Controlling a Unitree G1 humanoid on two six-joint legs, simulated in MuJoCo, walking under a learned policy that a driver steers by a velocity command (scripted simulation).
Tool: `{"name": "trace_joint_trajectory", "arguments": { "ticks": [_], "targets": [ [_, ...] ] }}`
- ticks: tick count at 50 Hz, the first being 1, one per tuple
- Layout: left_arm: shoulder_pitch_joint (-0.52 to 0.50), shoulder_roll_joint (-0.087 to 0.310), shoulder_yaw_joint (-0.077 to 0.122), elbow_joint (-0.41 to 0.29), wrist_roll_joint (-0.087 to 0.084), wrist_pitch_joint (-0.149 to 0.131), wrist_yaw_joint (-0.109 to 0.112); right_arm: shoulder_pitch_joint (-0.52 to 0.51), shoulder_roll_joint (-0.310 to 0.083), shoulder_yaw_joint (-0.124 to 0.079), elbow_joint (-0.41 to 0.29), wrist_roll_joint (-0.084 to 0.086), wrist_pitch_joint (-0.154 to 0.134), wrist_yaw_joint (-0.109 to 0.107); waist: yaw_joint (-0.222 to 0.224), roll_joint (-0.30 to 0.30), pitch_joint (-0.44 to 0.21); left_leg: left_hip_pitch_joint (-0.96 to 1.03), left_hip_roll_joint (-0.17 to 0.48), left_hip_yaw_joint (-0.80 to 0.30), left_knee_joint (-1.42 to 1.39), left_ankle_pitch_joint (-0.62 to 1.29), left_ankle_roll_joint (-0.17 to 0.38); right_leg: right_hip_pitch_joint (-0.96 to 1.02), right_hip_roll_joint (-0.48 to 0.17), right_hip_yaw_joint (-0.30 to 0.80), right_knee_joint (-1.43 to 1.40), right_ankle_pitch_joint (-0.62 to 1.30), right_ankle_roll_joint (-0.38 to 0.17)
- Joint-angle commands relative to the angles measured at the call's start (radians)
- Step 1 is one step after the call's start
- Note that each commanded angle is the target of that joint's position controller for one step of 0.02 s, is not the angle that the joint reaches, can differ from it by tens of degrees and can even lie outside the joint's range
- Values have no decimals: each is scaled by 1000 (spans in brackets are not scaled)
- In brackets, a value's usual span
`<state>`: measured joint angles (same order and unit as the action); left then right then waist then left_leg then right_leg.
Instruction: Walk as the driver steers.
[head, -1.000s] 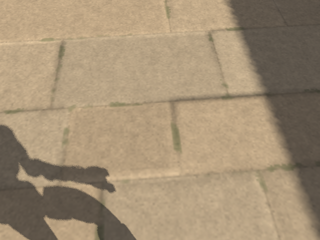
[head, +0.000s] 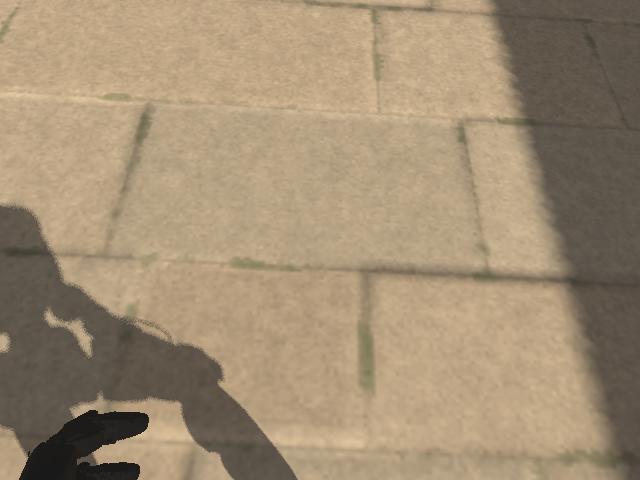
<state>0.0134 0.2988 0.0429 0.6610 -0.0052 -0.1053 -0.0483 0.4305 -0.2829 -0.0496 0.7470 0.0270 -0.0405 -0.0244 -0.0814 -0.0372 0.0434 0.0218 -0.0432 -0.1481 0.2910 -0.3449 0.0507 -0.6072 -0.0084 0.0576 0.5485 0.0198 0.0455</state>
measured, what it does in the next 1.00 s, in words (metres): walks ahead, turning right: right foot, then left foot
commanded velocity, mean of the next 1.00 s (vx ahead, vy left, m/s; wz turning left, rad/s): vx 0.17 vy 0.00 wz -0.17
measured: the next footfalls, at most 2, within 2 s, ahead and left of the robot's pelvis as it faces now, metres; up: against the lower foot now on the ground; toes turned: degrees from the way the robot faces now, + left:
right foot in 0.10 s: +0.25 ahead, -0.13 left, +0.00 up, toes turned +7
left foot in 0.48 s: +0.34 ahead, +0.12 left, +0.00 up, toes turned +0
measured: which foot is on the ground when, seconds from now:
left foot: down 0.00-0.10, up 0.12-0.46, down 0.48-0.88, up 0.90-1.00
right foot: up 0.00-0.08, down 0.10-0.50, up 0.52-0.86, down 0.88-1.00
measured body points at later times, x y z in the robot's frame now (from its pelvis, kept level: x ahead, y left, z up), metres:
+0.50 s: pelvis +0.23 +0.00 -0.01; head +0.26 +0.01 +0.44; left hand +0.26 +0.29 -0.13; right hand +0.46 -0.23 -0.07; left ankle +0.30 +0.11 -0.74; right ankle +0.22 -0.13 -0.74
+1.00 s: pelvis +0.26 -0.04 +0.00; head +0.29 -0.08 +0.44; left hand +0.47 +0.20 -0.08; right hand +0.33 -0.36 -0.12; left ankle +0.29 +0.11 -0.67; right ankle +0.25 -0.13 -0.74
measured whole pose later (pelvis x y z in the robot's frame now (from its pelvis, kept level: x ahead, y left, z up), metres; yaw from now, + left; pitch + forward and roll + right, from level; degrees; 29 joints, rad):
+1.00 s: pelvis +0.26 -0.04 +0.00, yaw -15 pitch +1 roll +2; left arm 0.19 0.31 0.06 0.65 0.00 0.03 0.00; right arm 0.13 -0.32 -0.09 0.71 -0.01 0.02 -0.04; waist 0.00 0.04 0.06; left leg -0.51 0.03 0.00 1.06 -0.48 -0.06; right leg -0.30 0.02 0.02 0.54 -0.26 -0.05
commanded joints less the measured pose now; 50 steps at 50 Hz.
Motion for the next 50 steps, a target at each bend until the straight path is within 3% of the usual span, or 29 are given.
{"name": "trace_joint_trajectory", "arguments": {
  "ticks": [1,3,4,5,6,7,8,9,10,11,13,16,20,23,24,25,26,27,28,31,36,40,43,44,45,46,47,48,50],
  "targets": [
    [-89,106,31,-91,-10,-21,5,-11,-202,-63,-48,8,-10,-12,39,166,34,-123,229,-171,-45,351,110,135,22,3,-54,30,-20],
    [1,142,51,-72,-9,-25,13,-26,-197,-67,-54,0,-1,-10,85,186,-22,-82,224,-177,73,552,88,248,35,-21,-60,-60,-57],
    [118,168,69,-45,-7,-25,22,-41,-176,-59,-64,-7,4,-6,148,178,-109,-103,169,-142,232,648,58,414,32,-40,-83,-51,-86],
    [281,205,80,-29,9,-22,31,-55,-127,-39,-94,-22,8,-2,221,134,-271,-245,111,-121,490,512,27,705,-92,74,-34,-117,-145],
    [376,287,97,-2,27,-12,30,106,5,-2,-120,-7,-1,3,147,-212,-463,-605,-44,-38,879,-112,-40,1078,-372,569,-107,-358,-308],
    [347,201,75,-9,18,-11,22,118,-84,-12,-101,19,-6,2,147,-258,-445,-709,-13,-67,1028,-233,-53,1025,-409,775,-244,-447,-327],
    [268,136,57,-19,14,-5,29,11,-162,-35,-103,24,-5,3,154,-155,-265,-748,31,-43,1066,-165,-60,869,-371,591,-250,-337,-296],
    [225,108,47,-12,18,1,30,-62,-168,-34,-111,5,-2,-2,144,-50,-177,-703,65,-5,1044,-111,-66,721,-327,432,-232,-101,-282],
    [197,86,38,2,22,5,25,-113,-155,-34,-123,-17,-3,-3,124,-10,-115,-663,79,9,1001,-104,-71,590,-282,320,-228,135,-282],
    [179,79,32,12,30,1,22,-113,-142,-35,-129,-21,1,0,89,-27,-103,-601,101,12,956,-105,-71,506,-256,246,-233,290,-283],
    [151,76,27,39,19,-6,18,-94,-83,-16,-122,-26,7,4,49,-51,-95,-531,111,51,799,-105,-81,425,-221,168,-258,449,-296],
    [115,135,41,58,2,7,27,-133,-43,8,-130,-43,3,4,44,-64,-124,-402,92,96,528,22,-98,361,-190,99,-268,527,-301],
    [162,183,57,79,-19,45,38,-236,-92,-5,-151,-31,12,7,77,-61,-132,-327,39,99,356,205,-96,372,-174,126,-233,303,-260],
    [152,161,50,76,-32,66,49,-245,-114,-22,-163,-39,10,4,49,-55,-107,-201,34,96,173,321,-55,322,-134,181,-149,37,-191],
    [171,122,38,75,-24,68,50,-235,-145,-32,-172,-47,8,-3,46,-29,-112,-130,101,55,121,402,-22,282,-87,177,-83,-87,-143],
    [195,53,16,59,2,67,49,-208,-207,-44,-192,-63,14,-17,55,129,-169,-20,301,-105,120,650,47,194,2,105,111,-370,-81],
    [292,39,12,55,-9,71,56,-193,-226,-52,-185,-69,31,-14,81,323,-220,19,481,-283,91,689,204,64,75,-10,308,-710,-30],
    [286,127,36,62,-17,85,62,-192,-180,-44,-185,-58,34,-9,53,272,-206,-17,459,-312,50,544,246,20,35,8,495,-706,1],
    [270,163,55,66,-23,101,68,-226,-138,-32,-186,-53,29,-5,63,220,-161,-52,407,-233,45,461,214,-14,16,20,584,-645,13],
    [280,134,63,73,-16,151,84,-343,-115,-25,-186,-49,22,-1,108,178,-103,-193,328,-50,19,459,169,42,-16,6,624,-503,54],
    [193,67,40,0,-13,158,61,-342,-133,-43,-157,-48,30,-14,79,185,-131,-181,324,79,25,491,184,137,-40,-50,383,-417,53],
    [173,96,46,-38,-14,163,35,-323,-178,-62,-133,-30,39,-7,69,194,-149,-155,368,92,57,495,179,228,-30,-96,217,-392,11],
    [237,109,61,-25,-10,168,27,-324,-171,-64,-109,-2,40,-4,114,166,-140,-224,334,159,171,358,87,394,13,-131,-33,-223,-60],
    [264,156,77,-22,-6,167,37,-267,-135,-57,-83,-12,40,0,110,57,-130,-330,278,234,302,210,3,504,-25,-36,-130,-57,-104],
    [274,289,105,-50,-2,163,60,-257,-69,-34,-123,-68,40,6,74,-287,-124,-619,123,331,630,-251,-120,645,-309,353,-163,319,-248],
    [277,279,96,-73,38,141,49,-381,-108,-45,-156,-55,39,-7,163,-224,-146,-696,47,150,817,-361,-129,545,-387,468,-207,302,-404],
    [246,250,86,-70,43,121,44,-394,-138,-56,-151,-32,44,-14,146,-127,-123,-708,67,100,886,-290,-116,523,-336,382,-217,233,-381],
    [194,225,81,-70,23,110,48,-368,-141,-61,-137,-27,48,-21,112,-93,-100,-716,78,85,877,-196,-107,510,-279,316,-210,171,-326],
    [131,177,63,-80,-7,113,61,-328,-146,-70,-111,-42,53,-33,80,-76,-103,-688,79,77,867,-84,-121,493,-221,261,-200,171,-273]
  ]
}}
